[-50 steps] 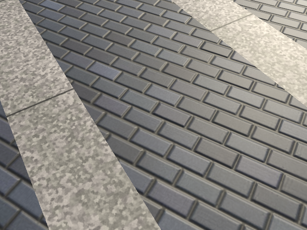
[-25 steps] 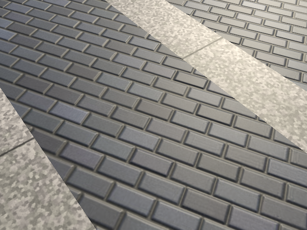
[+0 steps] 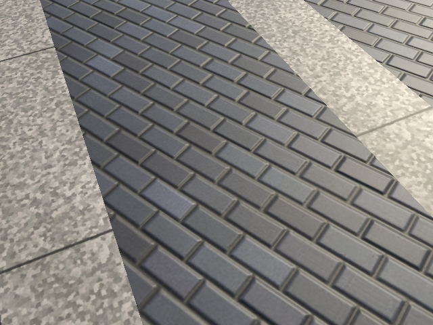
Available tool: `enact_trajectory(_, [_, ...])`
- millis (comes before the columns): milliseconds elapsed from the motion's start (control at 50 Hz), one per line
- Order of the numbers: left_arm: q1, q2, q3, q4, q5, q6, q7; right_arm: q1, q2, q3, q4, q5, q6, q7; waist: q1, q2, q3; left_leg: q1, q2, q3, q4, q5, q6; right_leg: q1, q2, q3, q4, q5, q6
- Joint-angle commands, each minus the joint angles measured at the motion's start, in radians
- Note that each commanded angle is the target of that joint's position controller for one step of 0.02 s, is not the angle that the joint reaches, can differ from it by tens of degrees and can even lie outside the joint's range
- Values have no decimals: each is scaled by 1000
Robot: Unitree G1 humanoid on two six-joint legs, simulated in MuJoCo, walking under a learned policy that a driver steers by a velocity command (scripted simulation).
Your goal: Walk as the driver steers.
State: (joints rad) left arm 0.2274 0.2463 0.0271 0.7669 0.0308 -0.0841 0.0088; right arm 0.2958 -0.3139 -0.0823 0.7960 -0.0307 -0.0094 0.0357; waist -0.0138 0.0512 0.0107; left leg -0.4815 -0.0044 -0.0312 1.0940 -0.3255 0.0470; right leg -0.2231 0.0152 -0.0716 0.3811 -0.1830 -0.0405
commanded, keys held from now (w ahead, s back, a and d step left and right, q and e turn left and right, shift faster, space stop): w+q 0.46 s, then w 0.54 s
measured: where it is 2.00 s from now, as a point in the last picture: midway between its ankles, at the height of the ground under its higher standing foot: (139, 199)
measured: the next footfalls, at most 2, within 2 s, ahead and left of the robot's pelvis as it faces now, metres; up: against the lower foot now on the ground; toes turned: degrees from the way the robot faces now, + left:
left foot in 0.34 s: +0.30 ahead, +0.14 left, +0.00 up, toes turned +17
right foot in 0.90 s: +0.66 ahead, +0.10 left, +0.00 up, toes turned +21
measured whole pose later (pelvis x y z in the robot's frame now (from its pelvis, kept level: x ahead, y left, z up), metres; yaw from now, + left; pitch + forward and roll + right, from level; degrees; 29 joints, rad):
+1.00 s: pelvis +0.53 +0.13 -0.02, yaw +24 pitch +0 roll +0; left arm 0.15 0.26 0.03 0.76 0.03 -0.06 -0.01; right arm 0.40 -0.27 -0.04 0.88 -0.02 -0.06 0.00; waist -0.04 0.02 0.05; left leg -0.21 -0.09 -0.06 1.08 -0.41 0.09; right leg -0.38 0.03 -0.07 0.55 -0.18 -0.08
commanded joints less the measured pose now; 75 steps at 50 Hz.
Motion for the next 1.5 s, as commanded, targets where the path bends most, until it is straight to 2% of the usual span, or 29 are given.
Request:
enact_trajectory(20, [67,109,31,-22,-13,-29,-3,-7,-23,-1,-74,-7,9,20,7,-148,-12,-196,60,-29,35,77,-18,151,-274,202,-208,204,-110])
enact_trajectory(140, [117,120,40,18,-11,-24,-8,-193,0,19,-142,-3,11,41,34,-136,37,-233,72,20,-185,263,-31,168,-250,20,-230,285,-104])
enact_trajectory(260, [192,168,53,63,-9,-3,3,-332,-3,32,-205,-11,6,52,69,-138,72,-125,37,135,-435,188,42,266,-284,-87,-157,444,-71])
enact_trajectory(300, [201,199,59,75,-7,11,10,-284,-18,24,-199,-18,5,40,40,-159,26,-14,-30,178,-471,79,84,306,-287,-133,-2,773,-56])
enact_trajectory(340, [196,217,59,71,-12,28,13,-32,-59,-3,-124,-29,-10,19,-74,-119,-126,308,-104,169,-576,85,142,222,-264,-175,375,810,-32])
enact_trajectory(360, [207,174,46,36,-5,27,9,120,-144,-31,-89,-34,-13,0,-125,-7,-244,578,80,-81,-606,-44,191,-9,-237,-175,675,423,-2])
enact_trajectory(380, [201,91,32,-46,-12,20,-10,66,-257,-56,-118,-2,-5,-9,-54,238,-327,834,347,-665,-744,-42,334,-441,-16,-92,1020,-354,62])
enact_trajectory(400, [74,174,45,-70,1,12,-12,105,-238,-58,-126,17,7,-16,-126,51,-295,813,344,-668,-804,90,336,-556,-39,84,1063,-298,57])
enact_trajectory(440, [55,134,31,-66,-16,-5,-13,32,-136,-29,-92,21,0,-30,-36,-51,-69,545,270,-404,-799,370,279,-508,-123,95,909,-156,47])
enact_trajectory(480, [105,124,28,-46,11,27,-15,-39,-86,-9,-99,24,-17,-33,38,-46,-39,386,182,-276,-828,481,236,-375,-148,101,805,-157,59])
enact_trajectory(540, [115,100,27,-37,19,62,-27,-6,-81,-3,-75,29,-46,-24,52,-30,-39,324,144,-212,-877,528,231,-343,-138,72,719,-102,72])
enact_trajectory(680, [-131,83,20,-97,7,59,-40,134,-86,2,-7,31,-61,-26,-33,-2,34,439,129,-173,-920,530,156,-468,-126,56,418,171,66])
enact_trajectory(800, [-279,80,12,-148,-1,44,-49,210,-94,9,40,14,-61,-44,-73,7,77,571,175,-181,-877,624,153,-456,-71,31,241,148,17])
enact_trajectory(840, [-231,89,16,-138,-2,37,-46,182,-107,9,48,10,-62,-51,-35,16,71,574,186,-165,-830,767,134,-348,-38,22,186,80,-17])
enact_trajectory(880, [-50,121,33,-78,-5,29,-26,155,-125,8,55,5,-64,-51,46,19,-25,560,157,-130,-629,1028,104,-95,33,-6,133,14,-56])
enact_trajectory(900, [107,147,45,-33,5,19,-12,142,-120,11,55,10,-66,-48,122,-10,-115,467,118,-93,-433,950,86,131,-4,28,88,54,-88])
enact_trajectory(920, [256,237,67,-17,31,13,5,167,-56,31,18,30,-73,-43,157,-133,-257,231,41,-49,-116,603,57,412,-252,327,73,-66,-159])
enact_trajectory(940, [265,295,83,-1,27,21,-5,269,-16,33,24,43,-69,-42,100,-311,-321,-36,-140,-15,167,-197,30,533,-459,762,-39,-16,-281])
enact_trajectory(960, [194,212,67,-1,-13,28,-16,189,-85,20,29,7,-63,-47,81,-148,-198,-108,-73,-98,219,-144,47,417,-403,742,-77,-81,-259])
enact_trajectory(980, [103,154,52,-10,-20,28,-20,125,-73,22,16,8,-65,-39,50,-96,-72,-116,-27,-87,180,-59,45,275,-367,575,-102,-69,-236])
enact_trajectory(1040, [52,88,30,15,-16,12,-19,100,-38,34,19,-7,-43,-19,-6,-121,5,-32,45,-39,56,14,22,89,-242,336,-181,118,-167])
enact_trajectory(1220, [181,112,36,113,-29,-10,-27,-184,14,60,-57,-3,-29,2,35,-115,65,-132,96,65,-312,277,-42,107,-165,142,-272,286,-157])
enact_trajectory(1320, [250,129,37,157,-20,-6,-18,-308,7,64,-89,3,-36,-2,70,-119,71,-90,64,87,-483,305,-17,216,-208,136,-225,383,-145])
enact_trajectory(1380, [234,144,40,171,-13,1,-8,-285,-13,55,-87,0,-44,-9,41,-124,62,-24,35,90,-543,200,25,289,-241,138,-140,536,-130])
enact_trajectory(1420, [210,150,40,177,-14,8,-5,-85,-37,37,-19,-9,-58,-23,-51,-100,-41,235,-22,115,-638,182,68,271,-201,92,105,721,-99])
enact_trajectory(1440, [206,129,31,163,-18,7,-5,91,-88,18,32,-27,-69,-34,-115,-56,-152,490,69,18,-642,162,111,126,-158,60,330,563,-79])
enact_trajectory(1460, [289,27,5,121,-50,4,-13,205,-202,-13,41,-47,-68,-44,-105,152,-304,804,374,-424,-686,53,228,-215,-16,-13,712,71,-28])
enact_trajectory(1480, [280,103,28,139,-28,9,-9,182,-183,-15,50,-3,-53,-37,-99,141,-313,784,431,-661,-813,41,272,-366,54,84,858,-348,-35])
enact_trajectory(1500, [199,129,39,125,-16,13,-9,80,-132,-2,42,15,-49,-34,-57,50,-139,647,379,-495,-821,4,242,-426,-16,129,888,-272,-46])
Over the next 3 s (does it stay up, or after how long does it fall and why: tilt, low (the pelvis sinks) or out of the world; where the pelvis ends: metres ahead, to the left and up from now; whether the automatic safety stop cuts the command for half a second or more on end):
stays up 1.41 0.43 -0.01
